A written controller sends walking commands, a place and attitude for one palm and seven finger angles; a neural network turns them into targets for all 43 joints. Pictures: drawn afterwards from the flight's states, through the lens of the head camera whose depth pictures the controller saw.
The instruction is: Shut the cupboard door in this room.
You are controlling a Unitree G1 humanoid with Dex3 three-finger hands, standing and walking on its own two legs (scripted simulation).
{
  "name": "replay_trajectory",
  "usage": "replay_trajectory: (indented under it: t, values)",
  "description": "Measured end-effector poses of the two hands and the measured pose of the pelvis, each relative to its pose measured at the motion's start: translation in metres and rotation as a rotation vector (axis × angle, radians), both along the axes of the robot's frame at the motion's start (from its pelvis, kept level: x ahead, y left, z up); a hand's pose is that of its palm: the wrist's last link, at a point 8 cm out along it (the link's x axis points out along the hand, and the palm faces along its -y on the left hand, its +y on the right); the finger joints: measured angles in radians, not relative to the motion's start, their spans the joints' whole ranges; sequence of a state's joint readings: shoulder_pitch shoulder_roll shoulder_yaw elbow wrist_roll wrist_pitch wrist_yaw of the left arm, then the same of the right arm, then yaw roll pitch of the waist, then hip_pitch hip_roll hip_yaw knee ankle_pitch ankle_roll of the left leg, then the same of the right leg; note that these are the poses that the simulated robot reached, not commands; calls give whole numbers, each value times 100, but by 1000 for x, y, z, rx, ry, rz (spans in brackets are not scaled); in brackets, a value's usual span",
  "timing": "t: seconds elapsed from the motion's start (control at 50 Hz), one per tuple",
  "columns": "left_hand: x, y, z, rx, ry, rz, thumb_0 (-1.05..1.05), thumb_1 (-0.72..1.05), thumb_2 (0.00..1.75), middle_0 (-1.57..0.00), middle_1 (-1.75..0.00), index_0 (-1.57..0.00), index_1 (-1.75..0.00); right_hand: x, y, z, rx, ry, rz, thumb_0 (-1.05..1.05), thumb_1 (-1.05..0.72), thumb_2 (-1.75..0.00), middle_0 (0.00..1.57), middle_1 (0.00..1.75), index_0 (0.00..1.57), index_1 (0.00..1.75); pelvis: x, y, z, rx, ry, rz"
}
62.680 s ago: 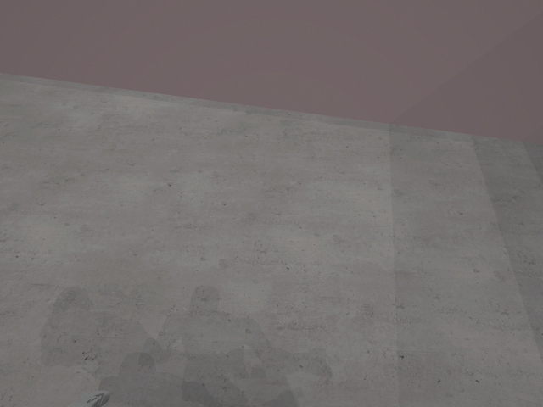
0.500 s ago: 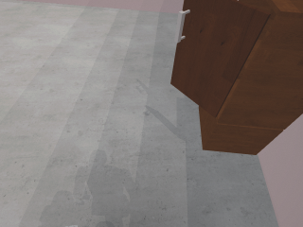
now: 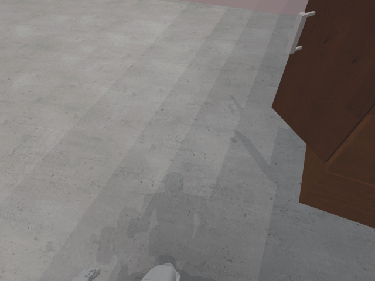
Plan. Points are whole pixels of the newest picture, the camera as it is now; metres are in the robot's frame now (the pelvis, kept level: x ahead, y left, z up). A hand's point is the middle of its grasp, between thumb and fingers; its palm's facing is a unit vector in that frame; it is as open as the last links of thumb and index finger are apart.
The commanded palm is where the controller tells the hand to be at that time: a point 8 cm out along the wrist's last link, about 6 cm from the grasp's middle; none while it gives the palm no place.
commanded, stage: walk to a spot facing it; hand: left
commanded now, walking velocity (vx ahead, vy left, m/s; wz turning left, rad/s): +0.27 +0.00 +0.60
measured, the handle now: (300, 33) +0.91 -0.39 +0.03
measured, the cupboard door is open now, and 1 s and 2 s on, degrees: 46 46 46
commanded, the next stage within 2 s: turn to face it in 1.20 s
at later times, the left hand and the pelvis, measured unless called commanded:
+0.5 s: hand out of the picture +0.03 +0.27 -0.16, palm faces +0.33 -0.91 -0.26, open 7.4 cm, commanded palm none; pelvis +0.07 +0.05 +0.00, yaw +18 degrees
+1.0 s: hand (106, 270) +0.17 +0.22 -0.16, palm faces +0.58 -0.79 -0.18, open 7.3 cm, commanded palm none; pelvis +0.27 +0.08 +0.01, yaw +34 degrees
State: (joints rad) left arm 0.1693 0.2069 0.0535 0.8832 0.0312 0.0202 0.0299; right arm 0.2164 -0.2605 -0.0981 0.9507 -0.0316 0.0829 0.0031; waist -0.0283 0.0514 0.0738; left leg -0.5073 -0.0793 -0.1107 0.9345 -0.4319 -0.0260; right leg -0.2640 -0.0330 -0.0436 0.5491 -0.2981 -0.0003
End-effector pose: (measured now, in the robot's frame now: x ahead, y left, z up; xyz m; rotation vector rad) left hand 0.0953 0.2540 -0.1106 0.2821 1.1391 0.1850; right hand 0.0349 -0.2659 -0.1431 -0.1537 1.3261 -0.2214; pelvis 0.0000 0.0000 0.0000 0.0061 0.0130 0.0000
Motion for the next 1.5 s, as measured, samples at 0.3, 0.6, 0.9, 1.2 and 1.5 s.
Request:
replay_trajectory:
  t: [0.3, 0.6, 0.9, 1.2, 1.5]
  values:
    - [-105, 15, -26, -118, 109, 313, 1, 90, 90, -21, -30, -21, -30, 132, 53, 25, -9, -109, 351, 1, -91, -90, 19, 30, 19, 30, 26, 24, 1, 19, 3, 245]
    - [-14, 65, -3, -56, 34, 374, 1, 91, 90, -20, -30, -20, -30, 167, 98, 3, 59, 13, 411, 1, -90, -90, 20, 30, 20, 30, 112, 47, 3, 19, -13, 345]
    - [49, 15, -8, -126, 74, 572, 1, 94, 90, -20, -30, -20, -30, 340, 127, 13, 62, -1, 531, 1, -91, -90, 19, 30, 19, 30, 237, 59, 13, 7, 5, 518]
    - [37, 51, -54, -283, 297, 801, 1, 91, 90, -21, -30, -20, -30, 532, 322, 11, 86, -272, 834, 1, -91, -90, 19, 30, 20, 30, 317, 165, -21, -15, -32, 657]
    - [234, 211, -9, -97, -31, 670, 1, 91, 90, -20, -30, -20, -30, 525, 318, 8, 38, 10, 699, 1, -92, -90, 20, 30, 20, 30, 408, 225, 7, 3, -16, 648]
